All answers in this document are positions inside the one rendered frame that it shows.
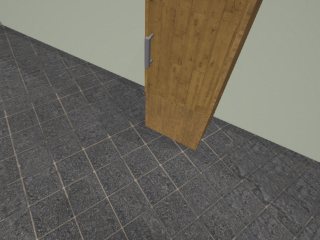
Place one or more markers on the cupboard door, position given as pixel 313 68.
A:
pixel 191 43

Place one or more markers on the handle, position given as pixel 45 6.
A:
pixel 147 51

